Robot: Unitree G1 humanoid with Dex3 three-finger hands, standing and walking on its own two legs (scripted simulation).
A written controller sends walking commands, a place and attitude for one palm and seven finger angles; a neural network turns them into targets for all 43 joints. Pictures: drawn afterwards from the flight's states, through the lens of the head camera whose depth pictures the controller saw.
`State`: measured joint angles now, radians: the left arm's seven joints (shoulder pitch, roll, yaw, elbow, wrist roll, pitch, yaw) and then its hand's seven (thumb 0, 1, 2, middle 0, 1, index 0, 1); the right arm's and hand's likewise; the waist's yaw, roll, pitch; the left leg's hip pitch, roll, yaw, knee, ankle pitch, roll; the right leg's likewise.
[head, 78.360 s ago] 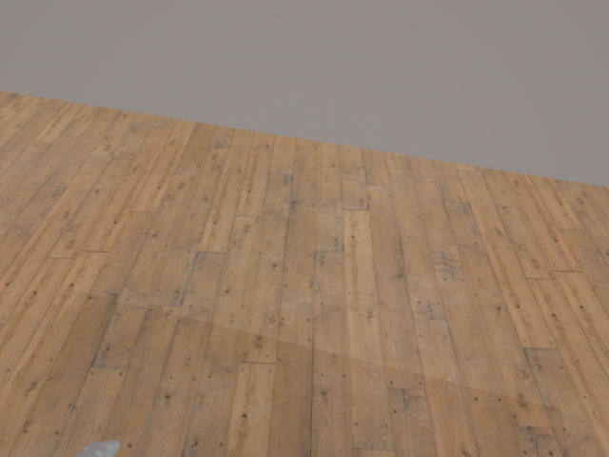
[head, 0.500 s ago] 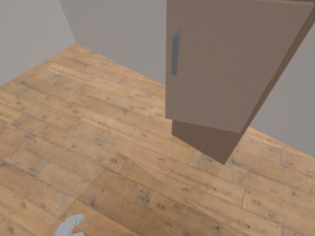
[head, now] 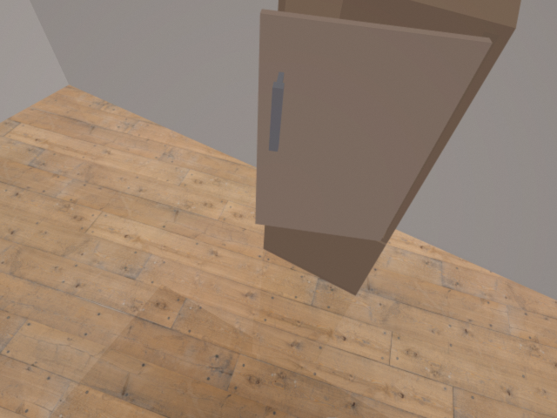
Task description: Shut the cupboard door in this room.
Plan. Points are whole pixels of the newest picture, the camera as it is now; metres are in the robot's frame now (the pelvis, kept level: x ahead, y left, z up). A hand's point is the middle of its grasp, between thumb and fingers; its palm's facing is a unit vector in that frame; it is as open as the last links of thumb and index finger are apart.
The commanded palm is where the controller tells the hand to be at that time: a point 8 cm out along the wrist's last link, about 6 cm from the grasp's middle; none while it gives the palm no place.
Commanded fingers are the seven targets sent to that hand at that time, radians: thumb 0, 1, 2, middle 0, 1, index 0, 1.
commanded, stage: take the last steps up to it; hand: left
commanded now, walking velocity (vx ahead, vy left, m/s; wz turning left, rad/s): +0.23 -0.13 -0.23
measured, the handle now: (277, 113) +0.64 +0.04 +0.07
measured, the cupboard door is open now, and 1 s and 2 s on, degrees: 21 21 21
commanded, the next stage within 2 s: come to a stop and stand still in 0.46 s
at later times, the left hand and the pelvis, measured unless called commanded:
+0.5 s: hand out of the picture +0.09 +0.12 -0.19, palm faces -0.04 -0.99 -0.13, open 7.4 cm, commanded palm none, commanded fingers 0.00 0.90 0.90 -0.20 -0.30 -0.20 -0.30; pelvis +0.09 -0.05 -0.01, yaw -3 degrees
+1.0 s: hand (234, 359) +0.24 +0.08 -0.17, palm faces -0.07 -0.96 -0.26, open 7.4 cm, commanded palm none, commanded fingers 0.00 0.90 0.90 -0.20 -0.30 -0.20 -0.30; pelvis +0.15 -0.10 +0.00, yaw -4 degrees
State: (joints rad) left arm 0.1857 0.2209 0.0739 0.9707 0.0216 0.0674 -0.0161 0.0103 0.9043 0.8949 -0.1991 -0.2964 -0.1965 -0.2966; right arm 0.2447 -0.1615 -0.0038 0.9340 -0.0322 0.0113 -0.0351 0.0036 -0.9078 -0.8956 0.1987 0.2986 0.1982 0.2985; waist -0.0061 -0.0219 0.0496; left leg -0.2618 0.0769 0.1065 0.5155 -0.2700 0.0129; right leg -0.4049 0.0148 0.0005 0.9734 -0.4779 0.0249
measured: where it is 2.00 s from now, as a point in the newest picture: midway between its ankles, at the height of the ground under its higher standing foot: outside the picture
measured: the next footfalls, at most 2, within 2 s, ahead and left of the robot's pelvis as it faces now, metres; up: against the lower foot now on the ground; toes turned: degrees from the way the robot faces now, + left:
right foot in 0.20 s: +0.03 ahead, -0.15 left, +0.00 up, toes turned -7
left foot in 0.52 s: +0.20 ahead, +0.05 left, +0.00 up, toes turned +4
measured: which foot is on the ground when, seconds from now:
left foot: down 0.00-0.20, up 0.22-0.50, down 0.52-0.86, up 0.88-1.00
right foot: up 0.00-0.18, down 0.20-0.54, up 0.56-0.82, down 0.84-1.00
